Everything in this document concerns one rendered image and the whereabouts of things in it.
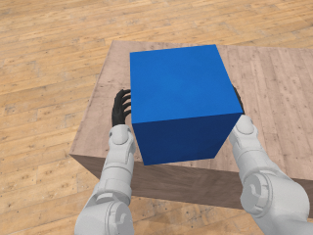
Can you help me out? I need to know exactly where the robot right forearm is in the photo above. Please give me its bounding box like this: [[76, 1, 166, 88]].
[[229, 115, 310, 217]]

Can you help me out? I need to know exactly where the pedestal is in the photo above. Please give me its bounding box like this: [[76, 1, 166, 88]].
[[68, 40, 313, 218]]

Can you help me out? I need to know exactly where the robot right hand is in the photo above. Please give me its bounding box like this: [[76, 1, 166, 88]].
[[232, 84, 246, 116]]

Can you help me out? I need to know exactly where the robot left upper arm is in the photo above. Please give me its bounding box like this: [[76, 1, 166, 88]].
[[74, 200, 135, 235]]

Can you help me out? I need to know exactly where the robot right upper arm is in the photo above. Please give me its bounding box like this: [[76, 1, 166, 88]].
[[240, 172, 313, 235]]

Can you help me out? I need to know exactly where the carton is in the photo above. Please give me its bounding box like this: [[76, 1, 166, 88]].
[[129, 44, 243, 165]]

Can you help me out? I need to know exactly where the robot left hand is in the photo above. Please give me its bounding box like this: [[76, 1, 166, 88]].
[[112, 89, 131, 127]]

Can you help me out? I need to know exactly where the robot left forearm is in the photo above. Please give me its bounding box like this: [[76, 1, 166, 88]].
[[74, 124, 136, 232]]

